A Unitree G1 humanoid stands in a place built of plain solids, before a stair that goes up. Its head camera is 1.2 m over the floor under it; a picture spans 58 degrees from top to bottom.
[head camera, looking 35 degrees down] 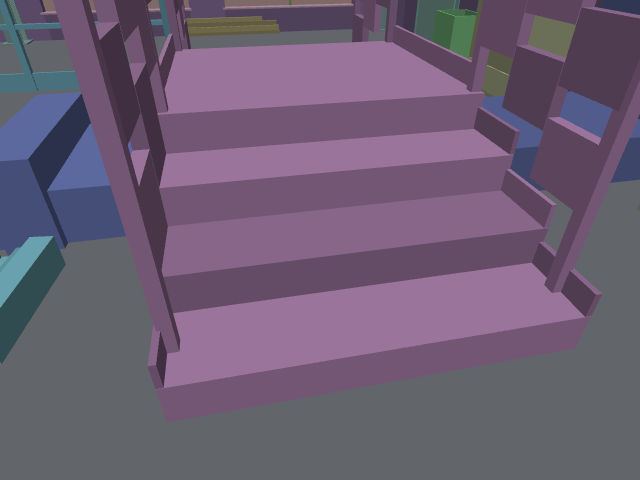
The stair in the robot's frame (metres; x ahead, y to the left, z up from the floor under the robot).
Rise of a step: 0.16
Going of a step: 0.30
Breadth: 1.40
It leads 12 degrees to the left of straight ahead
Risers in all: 4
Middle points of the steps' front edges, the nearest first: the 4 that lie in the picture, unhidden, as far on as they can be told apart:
0.90 -0.22 0.16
1.19 -0.16 0.32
1.48 -0.10 0.48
1.78 -0.04 0.64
